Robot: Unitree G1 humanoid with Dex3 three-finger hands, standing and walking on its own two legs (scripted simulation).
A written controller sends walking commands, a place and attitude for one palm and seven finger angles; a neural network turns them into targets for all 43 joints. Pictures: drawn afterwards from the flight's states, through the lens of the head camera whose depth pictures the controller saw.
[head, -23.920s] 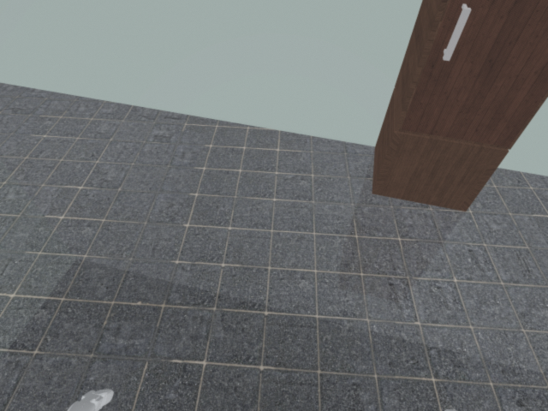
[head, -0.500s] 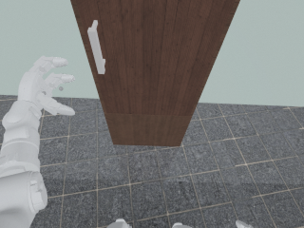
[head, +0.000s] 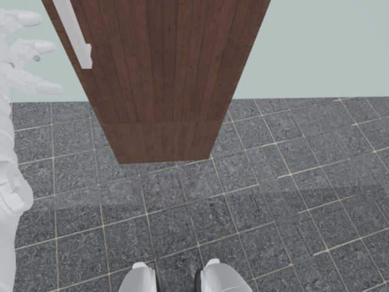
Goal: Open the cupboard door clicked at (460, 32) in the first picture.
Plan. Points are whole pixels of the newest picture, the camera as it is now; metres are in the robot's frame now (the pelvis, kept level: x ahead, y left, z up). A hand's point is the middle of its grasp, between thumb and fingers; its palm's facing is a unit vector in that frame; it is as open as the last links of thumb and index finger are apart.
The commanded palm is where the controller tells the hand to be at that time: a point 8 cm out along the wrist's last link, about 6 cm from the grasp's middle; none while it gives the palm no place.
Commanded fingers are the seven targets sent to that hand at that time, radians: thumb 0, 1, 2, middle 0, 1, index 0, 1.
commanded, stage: move the hooked fingers beside the handle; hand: left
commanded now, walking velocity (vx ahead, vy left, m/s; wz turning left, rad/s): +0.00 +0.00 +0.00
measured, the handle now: (76, 27) +0.62 +0.18 +0.11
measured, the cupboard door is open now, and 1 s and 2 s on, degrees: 0 0 0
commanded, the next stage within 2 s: slide the fingers in behind the handle in 1.36 s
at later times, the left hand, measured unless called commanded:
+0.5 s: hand (37, 45) +0.58 +0.25 +0.11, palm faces -0.01 -1.00 +0.00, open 13.8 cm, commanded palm +0.56 +0.28 +0.11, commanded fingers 0.00 -0.50 0.30 -0.30 -1.20 -0.30 -1.20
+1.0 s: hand (44, 43) +0.57 +0.23 +0.12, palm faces +0.00 -1.00 +0.01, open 14.0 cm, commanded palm +0.56 +0.27 +0.11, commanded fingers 0.00 -0.50 0.30 -0.30 -1.20 -0.30 -1.20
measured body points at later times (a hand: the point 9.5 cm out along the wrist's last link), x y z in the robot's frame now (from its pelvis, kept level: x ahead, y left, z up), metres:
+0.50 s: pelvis +0.03 +0.01 +0.00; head +0.18 +0.04 +0.42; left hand +0.57 +0.30 +0.11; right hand -0.05 -0.24 -0.09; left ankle +0.03 +0.10 -0.69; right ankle +0.01 -0.12 -0.69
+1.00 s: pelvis +0.02 +0.01 +0.00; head +0.17 +0.04 +0.42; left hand +0.57 +0.28 +0.12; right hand -0.01 -0.25 -0.10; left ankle +0.03 +0.10 -0.69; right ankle +0.01 -0.12 -0.69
